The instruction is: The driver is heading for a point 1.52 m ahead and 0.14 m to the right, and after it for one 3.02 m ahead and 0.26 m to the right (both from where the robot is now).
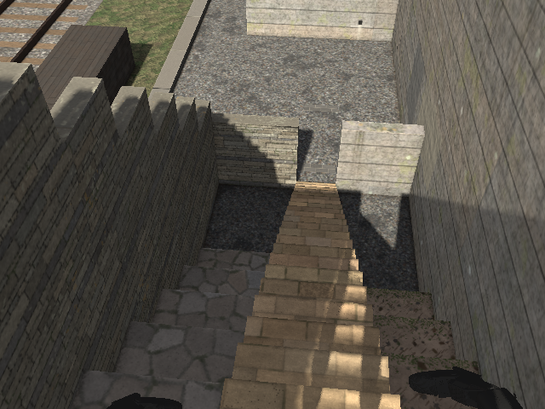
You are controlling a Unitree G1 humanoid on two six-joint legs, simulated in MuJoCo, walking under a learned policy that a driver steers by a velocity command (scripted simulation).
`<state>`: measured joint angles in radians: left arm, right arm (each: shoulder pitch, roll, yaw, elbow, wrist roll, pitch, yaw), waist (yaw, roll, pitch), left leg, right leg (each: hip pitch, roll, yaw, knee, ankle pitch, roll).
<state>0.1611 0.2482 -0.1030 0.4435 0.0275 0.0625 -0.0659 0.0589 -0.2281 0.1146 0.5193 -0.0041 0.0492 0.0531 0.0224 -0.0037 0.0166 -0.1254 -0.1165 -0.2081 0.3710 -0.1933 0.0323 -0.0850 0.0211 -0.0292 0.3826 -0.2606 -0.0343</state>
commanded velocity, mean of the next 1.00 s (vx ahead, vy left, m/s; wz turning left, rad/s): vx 0.50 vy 0.00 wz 0.00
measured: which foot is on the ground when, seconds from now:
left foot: down 0.00-1.00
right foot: down 0.00-1.00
